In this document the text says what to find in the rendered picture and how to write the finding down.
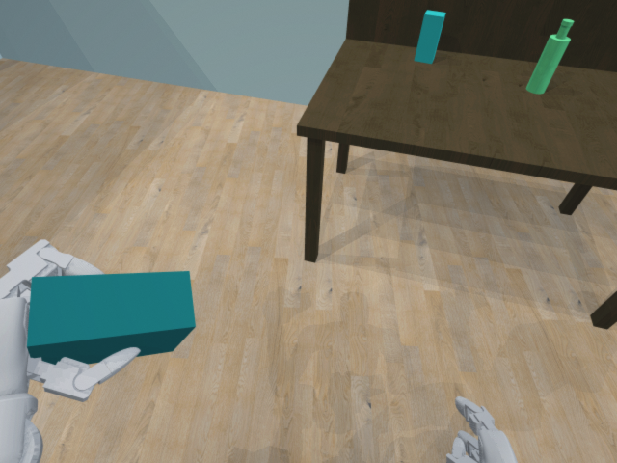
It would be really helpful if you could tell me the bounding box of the left robot hand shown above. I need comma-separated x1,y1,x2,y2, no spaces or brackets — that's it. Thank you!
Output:
0,239,141,402

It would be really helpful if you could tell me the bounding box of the table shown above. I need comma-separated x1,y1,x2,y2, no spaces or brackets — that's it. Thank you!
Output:
297,0,617,329

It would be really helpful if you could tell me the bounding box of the right robot hand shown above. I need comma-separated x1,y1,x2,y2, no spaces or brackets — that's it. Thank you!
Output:
446,396,518,463

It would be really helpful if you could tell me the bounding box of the sponge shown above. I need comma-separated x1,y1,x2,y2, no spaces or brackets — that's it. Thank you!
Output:
27,271,196,365

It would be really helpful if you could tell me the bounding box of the robot left forearm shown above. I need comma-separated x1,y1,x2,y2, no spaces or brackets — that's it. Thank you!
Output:
0,393,43,463

